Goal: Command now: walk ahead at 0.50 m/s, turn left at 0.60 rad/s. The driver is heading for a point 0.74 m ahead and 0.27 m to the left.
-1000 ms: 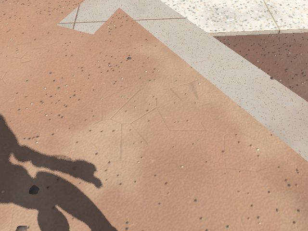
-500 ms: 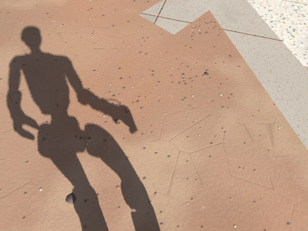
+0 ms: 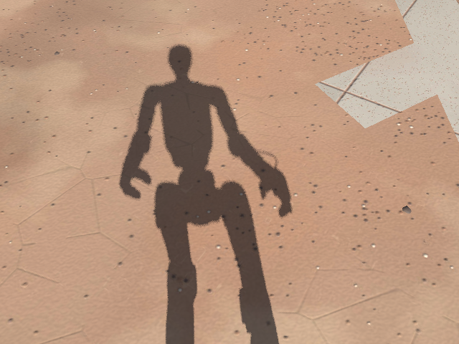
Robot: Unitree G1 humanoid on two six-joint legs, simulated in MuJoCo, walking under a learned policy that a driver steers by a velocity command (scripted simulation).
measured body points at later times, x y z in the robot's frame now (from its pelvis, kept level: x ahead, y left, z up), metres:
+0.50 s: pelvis +0.26 +0.08 +0.00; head +0.30 +0.11 +0.44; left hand +0.29 +0.38 -0.12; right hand +0.48 -0.14 -0.09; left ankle +0.29 +0.16 -0.74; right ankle +0.24 -0.09 -0.65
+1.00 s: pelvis +0.57 +0.11 -0.01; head +0.60 +0.11 +0.44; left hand +0.63 +0.41 -0.10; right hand +0.70 -0.14 -0.14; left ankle +0.41 +0.20 -0.65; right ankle +0.66 +0.04 -0.74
